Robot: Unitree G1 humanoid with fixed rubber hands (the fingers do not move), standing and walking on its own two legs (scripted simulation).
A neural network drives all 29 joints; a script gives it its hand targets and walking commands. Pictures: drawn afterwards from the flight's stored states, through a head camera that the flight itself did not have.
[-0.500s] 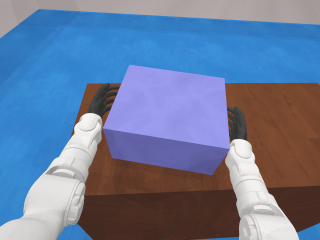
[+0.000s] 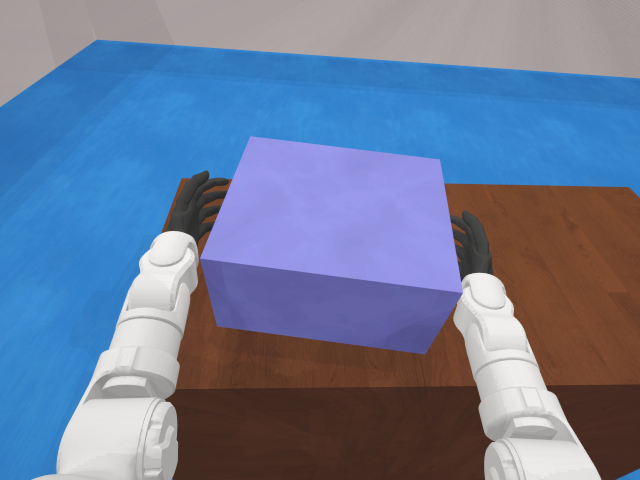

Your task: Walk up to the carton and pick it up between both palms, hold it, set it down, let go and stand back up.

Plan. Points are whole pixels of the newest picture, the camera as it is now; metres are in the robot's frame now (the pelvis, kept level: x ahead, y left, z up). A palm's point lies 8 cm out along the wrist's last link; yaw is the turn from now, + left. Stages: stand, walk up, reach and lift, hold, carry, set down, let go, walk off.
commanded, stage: reach and lift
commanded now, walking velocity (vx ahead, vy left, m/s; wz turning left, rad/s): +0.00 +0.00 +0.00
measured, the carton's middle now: (333, 239) +0.41 -0.04 +0.09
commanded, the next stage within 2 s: hold in 1.24 s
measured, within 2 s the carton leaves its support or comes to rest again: neither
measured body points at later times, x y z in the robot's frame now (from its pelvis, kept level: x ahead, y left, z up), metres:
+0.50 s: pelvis +0.00 +0.00 +0.00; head -0.03 +0.02 +0.45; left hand +0.37 +0.17 +0.14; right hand +0.36 -0.21 +0.12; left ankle -0.02 +0.12 -0.75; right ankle +0.03 -0.13 -0.75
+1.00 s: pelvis +0.00 +0.00 +0.00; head -0.03 +0.02 +0.45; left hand +0.36 +0.20 +0.16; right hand +0.37 -0.19 +0.14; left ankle -0.02 +0.12 -0.75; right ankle +0.03 -0.13 -0.75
